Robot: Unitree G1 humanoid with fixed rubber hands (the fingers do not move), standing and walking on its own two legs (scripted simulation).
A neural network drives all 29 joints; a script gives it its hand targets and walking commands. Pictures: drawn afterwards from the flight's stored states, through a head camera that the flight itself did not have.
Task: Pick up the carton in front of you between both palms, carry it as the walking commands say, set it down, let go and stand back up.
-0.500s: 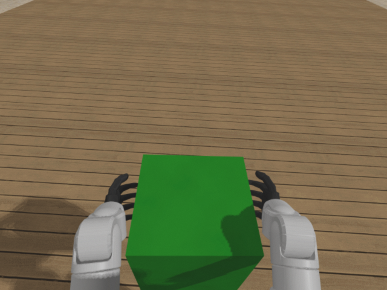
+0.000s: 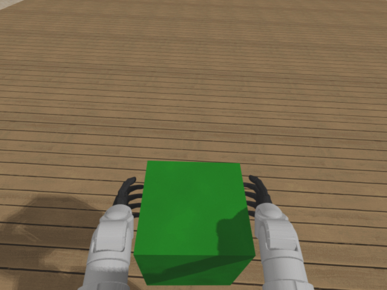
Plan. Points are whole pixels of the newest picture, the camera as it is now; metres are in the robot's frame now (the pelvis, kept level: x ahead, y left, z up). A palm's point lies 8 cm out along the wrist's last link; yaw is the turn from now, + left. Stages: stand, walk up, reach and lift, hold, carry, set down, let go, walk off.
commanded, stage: carry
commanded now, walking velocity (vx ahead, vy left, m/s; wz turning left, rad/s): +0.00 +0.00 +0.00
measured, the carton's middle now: (191, 226) +0.30 +0.00 -0.05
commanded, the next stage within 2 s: hold in 1.10 s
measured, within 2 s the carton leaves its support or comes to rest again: neither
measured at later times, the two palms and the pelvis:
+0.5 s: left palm (117, 222) +0.26 +0.15 +0.04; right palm (266, 219) +0.26 -0.15 +0.05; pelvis -0.03 +0.00 +0.00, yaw +0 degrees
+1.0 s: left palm (113, 227) +0.25 +0.16 +0.04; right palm (265, 224) +0.25 -0.14 +0.05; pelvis -0.04 +0.01 +0.00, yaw +0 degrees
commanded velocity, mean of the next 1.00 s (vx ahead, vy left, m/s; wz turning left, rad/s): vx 0.00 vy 0.00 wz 0.00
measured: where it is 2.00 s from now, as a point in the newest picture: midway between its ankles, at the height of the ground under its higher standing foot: outside the picture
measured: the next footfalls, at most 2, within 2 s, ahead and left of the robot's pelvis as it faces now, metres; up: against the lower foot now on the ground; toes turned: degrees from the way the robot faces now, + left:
none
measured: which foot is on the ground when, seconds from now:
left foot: down 0.00-1.00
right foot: down 0.00-1.00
